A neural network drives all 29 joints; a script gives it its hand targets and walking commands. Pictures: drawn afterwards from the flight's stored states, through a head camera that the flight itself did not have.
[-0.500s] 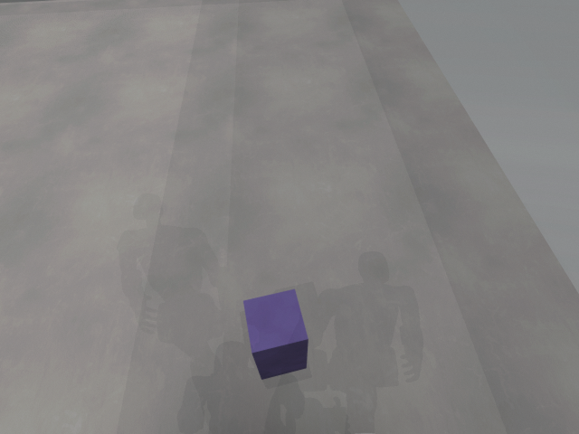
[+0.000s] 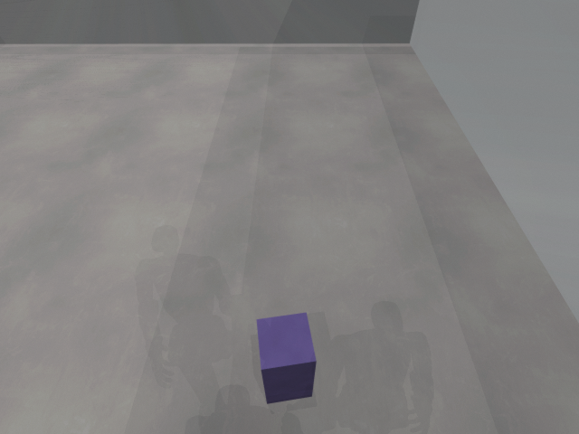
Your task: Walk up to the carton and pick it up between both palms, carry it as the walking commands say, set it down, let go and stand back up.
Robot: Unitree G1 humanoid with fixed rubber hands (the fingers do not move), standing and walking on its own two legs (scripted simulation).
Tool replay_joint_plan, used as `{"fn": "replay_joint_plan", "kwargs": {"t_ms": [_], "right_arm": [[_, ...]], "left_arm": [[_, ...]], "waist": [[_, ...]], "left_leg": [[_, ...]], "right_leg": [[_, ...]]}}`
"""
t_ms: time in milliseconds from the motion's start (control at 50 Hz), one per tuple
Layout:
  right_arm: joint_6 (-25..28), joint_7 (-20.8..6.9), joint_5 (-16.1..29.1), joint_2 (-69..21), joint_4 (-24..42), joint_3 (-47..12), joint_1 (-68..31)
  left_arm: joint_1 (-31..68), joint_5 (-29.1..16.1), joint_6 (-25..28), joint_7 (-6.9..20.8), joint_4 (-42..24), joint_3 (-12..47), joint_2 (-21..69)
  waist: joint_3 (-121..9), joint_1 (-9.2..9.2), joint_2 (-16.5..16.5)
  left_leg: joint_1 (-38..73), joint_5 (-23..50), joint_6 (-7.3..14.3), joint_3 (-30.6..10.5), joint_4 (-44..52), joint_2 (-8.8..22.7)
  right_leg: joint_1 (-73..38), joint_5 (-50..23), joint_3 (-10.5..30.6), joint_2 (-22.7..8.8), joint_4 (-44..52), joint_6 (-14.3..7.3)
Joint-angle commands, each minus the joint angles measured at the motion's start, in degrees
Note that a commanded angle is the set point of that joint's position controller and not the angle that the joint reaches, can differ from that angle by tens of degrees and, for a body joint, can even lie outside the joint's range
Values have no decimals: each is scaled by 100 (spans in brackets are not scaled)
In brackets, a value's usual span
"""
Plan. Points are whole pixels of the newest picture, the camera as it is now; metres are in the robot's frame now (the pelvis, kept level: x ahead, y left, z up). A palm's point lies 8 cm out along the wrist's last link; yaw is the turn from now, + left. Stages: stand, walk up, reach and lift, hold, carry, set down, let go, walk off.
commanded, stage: walk up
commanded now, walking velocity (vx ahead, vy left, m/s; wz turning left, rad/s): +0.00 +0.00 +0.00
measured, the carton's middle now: (285, 360) +0.48 +0.05 -0.63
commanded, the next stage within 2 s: none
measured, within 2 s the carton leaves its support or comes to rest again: neither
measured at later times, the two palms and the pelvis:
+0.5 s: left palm out of the picture +0.01 +0.18 -0.15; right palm out of the picture +0.12 -0.25 -0.15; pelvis +0.08 -0.02 -0.01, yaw +6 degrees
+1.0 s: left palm out of the picture +0.14 +0.25 -0.16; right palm (416, 407) +0.21 -0.17 -0.14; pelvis +0.14 +0.03 -0.01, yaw +3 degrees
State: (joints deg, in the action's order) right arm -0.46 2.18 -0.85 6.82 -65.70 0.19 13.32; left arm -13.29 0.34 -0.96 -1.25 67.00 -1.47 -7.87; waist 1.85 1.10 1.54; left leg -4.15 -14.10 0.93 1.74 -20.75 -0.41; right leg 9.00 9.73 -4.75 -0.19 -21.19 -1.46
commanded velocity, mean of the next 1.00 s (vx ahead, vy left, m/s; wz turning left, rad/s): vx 0.10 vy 0.00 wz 0.05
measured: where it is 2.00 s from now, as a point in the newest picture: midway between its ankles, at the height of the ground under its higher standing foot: outside the picture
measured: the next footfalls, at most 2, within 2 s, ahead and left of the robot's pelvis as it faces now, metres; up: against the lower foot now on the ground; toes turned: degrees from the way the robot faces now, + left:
left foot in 0.60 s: +0.19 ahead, +0.12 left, +0.00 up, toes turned +8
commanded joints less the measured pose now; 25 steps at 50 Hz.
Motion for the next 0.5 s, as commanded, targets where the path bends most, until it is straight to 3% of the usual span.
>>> {"fn": "replay_joint_plan", "kwargs": {"t_ms": [0, 60, 80, 100, 120, 140, 160, 200, 220, 260, 280, 300, 320, 340, 360, 380, 400, 440, 480], "right_arm": [[110, 4, 3, 579, 195, 86, 245], [122, 15, 11, 519, 153, 77, 395], [111, 17, 47, 698, 125, 292, 472], [102, -30, -67, 1221, 366, 455, 793], [49, -64, -76, 1319, 341, 482, 868], [24, -55, -61, 1388, 401, 482, 868], [41, -31, -44, 1305, 400, 440, 857], [91, -45, -66, 1136, 451, 375, 604], [111, -60, -83, 1169, 510, 365, 466], [117, -92, -63, 967, 590, 305, 272], [142, -108, -61, 852, 636, 260, 291], [163, -134, -46, 567, 776, 180, 177], [159, -108, -111, 499, 921, 208, -21], [172, -125, -163, 659, 1078, 206, -199], [186, -186, -196, 619, 1111, 204, -280], [211, -221, -214, 599, 1101, 200, -279], [220, -254, -177, 524, 1056, 173, -74], [200, -272, -114, 401, 955, 148, 179], [160, -250, -74, 336, 927, 163, 29]], "left_arm": [[17, 6, 130, -44, -298, -52, -485], [-87, 0, 137, -64, -280, -44, -448], [-284, -22, 126, -36, -347, -155, -449], [-251, 33, 24, 51, -622, -340, -985], [11, 127, 30, 91, -808, -281, -784], [174, 112, 53, 120, -966, -187, -574], [250, 115, 100, 127, -1049, -134, -457], [35, 122, 217, 119, -1008, -161, -523], [-146, 112, 259, 121, -1010, -142, -462], [-873, 92, 313, 86, -727, -107, -372], [-1273, 121, 323, 45, -576, -128, -455], [-1673, 173, 363, 0, -531, -195, -756], [-2305, 191, 370, -10, -383, -353, -1282], [-2087, 191, 390, -21, -441, -354, -1231], [-1733, 150, 434, -4, -549, -315, -995], [-1498, 114, 474, 14, -580, -276, -850], [-1350, 108, 534, 9, -599, -247, -800], [-1418, 135, 627, 5, -525, -206, -620], [-1574, 197, 684, 18, -474, -211, -603]], "waist": [[335, -84, -359], [323, -92, -302], [171, -74, -207], [112, -336, -14], [590, -385, -856], [902, -456, -1342], [1058, -466, -1325], [859, -273, -1118], [751, -131, -1129], [695, 205, -735], [598, 300, -462], [580, 471, 500], [311, 763, 1594], [668, 607, 1024], [975, 403, 430], [1001, 270, 301], [909, 156, 371], [672, 16, 469], [622, 91, 463]], "left_leg": [[-617, 164, 150, -690, 630, 701], [-616, 261, 134, -638, 558, 668], [-661, -700, 92, -744, 556, 743], [-449, -3032, 438, -1724, 579, 1105], [-777, -4014, 604, -2134, 1004, 1335], [-1003, -3883, 772, -2742, 1417, 1792], [-1072, -3274, 905, -2897, 1580, 1994], [-1290, -2156, 838, -2290, 1283, 1657], [-1606, -2025, 763, -1923, 1028, 1446], [-2338, -2196, 539, -1217, 244, 870], [-2773, -2169, 434, -1036, -272, 695], [-3506, -1919, 255, -585, -1483, 303], [-3797, -2066, 143, 8, -3318, -98], [-3632, -1658, 100, -359, -4130, 207], [-3498, -1090, 61, -461, -4320, 534], [-3282, -800, 11, -378, -4202, 698], [-3049, -664, -34, -354, -3883, 806], [-2457, -627, -140, -159, -3097, 728], [-2267, -618, -153, 58, -2395, 578]], "right_leg": [[53, 103, 717, -542, 484, -10], [35, 66, 729, -554, 494, -14], [-1, 1119, 489, -528, 316, 167], [803, 2976, 324, -297, -516, 263], [1482, 3103, 165, -154, -1079, 397], [1614, 2149, -19, 25, -1817, 453], [1888, 1781, 192, -147, -2344, 475], [1642, 1770, 247, -216, -2368, 519], [1097, 1692, 192, -192, -1881, 482], [-277, 1068, -264, 134, -791, 471], [-887, 1100, -56, -77, -597, 384], [-1305, 1938, 1179, -963, 105, 154], [-1213, 2724, 3156, -2322, 1317, -355], [-488, 2604, 3797, -2674, 1692, -652], [-10, 2437, 3433, -2525, 1759, -811], [189, 1752, 2967, -2254, 1711, -780], [167, 733, 2377, -2061, 1544, -700], [59, -1217, 1464, -1673, 1092, -579], [-147, -2011, 1250, -1649, 894, -568]]}}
